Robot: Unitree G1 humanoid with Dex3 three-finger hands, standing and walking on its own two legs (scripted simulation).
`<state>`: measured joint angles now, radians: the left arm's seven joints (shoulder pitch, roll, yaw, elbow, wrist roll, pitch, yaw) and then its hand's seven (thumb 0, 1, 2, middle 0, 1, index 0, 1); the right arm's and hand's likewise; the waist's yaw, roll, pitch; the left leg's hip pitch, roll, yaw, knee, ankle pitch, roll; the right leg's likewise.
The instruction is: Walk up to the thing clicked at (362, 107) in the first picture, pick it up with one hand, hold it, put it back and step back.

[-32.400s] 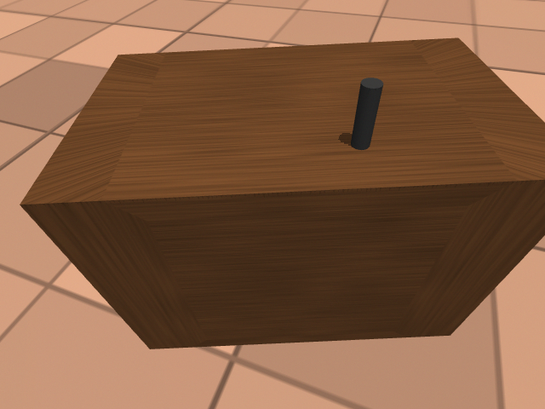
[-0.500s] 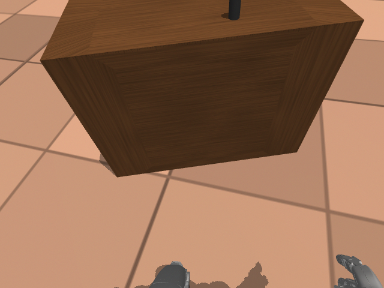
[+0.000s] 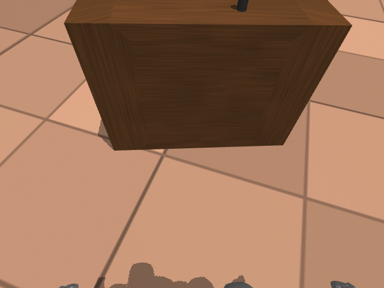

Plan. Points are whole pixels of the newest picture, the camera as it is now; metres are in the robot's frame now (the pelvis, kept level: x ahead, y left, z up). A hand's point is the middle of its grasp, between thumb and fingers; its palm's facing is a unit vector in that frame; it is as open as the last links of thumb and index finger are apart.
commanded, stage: step back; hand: right
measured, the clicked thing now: out of the picture +1.14 -0.19 +0.11
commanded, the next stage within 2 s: stand in 0.94 s
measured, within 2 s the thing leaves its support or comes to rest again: neither
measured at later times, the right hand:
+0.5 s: hand out of the picture +0.01 -0.26 -0.15, palm faces +0.02 +0.94 -0.33, open 7.4 cm
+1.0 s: hand out of the picture +0.12 -0.27 -0.15, palm faces +0.01 +0.93 -0.37, open 7.4 cm
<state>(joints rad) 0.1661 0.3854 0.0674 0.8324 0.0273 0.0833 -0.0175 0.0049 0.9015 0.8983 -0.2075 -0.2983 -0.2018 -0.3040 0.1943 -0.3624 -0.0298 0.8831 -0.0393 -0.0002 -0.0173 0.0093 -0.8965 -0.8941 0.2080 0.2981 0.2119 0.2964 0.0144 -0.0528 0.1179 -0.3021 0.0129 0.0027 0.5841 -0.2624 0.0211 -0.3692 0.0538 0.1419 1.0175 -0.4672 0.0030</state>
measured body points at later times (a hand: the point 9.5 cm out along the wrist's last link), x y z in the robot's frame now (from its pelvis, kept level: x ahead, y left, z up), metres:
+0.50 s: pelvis -0.02 -0.01 +0.00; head -0.01 +0.00 +0.45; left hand +0.07 +0.31 -0.12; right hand +0.01 -0.31 -0.13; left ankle +0.00 +0.11 -0.73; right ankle -0.05 -0.14 -0.73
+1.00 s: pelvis +0.02 +0.00 +0.00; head +0.04 +0.00 +0.44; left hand +0.11 +0.30 -0.13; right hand +0.12 -0.32 -0.13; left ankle +0.06 +0.12 -0.73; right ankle -0.03 -0.14 -0.73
